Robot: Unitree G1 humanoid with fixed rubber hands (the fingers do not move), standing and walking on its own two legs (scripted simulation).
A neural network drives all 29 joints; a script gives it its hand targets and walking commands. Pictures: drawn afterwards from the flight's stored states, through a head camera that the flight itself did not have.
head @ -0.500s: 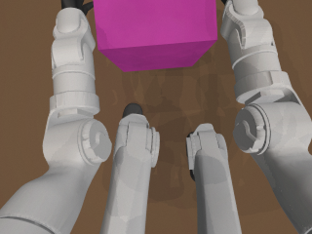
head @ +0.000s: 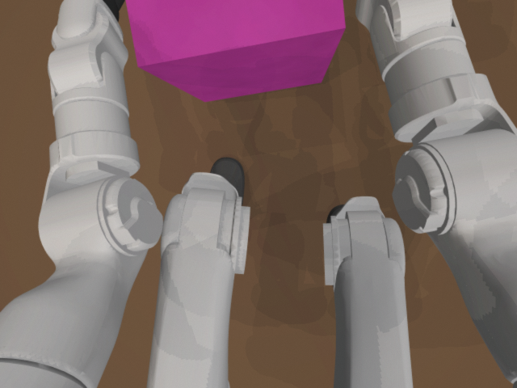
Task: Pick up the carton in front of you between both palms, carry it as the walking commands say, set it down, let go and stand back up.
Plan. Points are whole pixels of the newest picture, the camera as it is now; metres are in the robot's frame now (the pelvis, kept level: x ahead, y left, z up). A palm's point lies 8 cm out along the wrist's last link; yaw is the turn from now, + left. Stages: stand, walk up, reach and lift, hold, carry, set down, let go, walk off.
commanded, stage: set down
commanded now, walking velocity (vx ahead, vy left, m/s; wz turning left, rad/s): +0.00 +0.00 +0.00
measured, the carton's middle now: out of the picture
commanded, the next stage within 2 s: none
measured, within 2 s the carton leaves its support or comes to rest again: rests again in 0.88 s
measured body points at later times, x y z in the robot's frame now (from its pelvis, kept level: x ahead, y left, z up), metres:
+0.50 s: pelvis -0.01 +0.00 -0.01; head +0.37 +0.04 +0.23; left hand +0.50 +0.30 -0.18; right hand +0.59 +0.00 -0.18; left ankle +0.13 +0.15 -0.37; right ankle +0.08 -0.12 -0.37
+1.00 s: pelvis -0.01 +0.01 -0.02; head +0.39 +0.04 +0.18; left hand +0.49 +0.32 -0.23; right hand +0.58 -0.04 -0.24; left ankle +0.13 +0.15 -0.37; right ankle +0.08 -0.11 -0.37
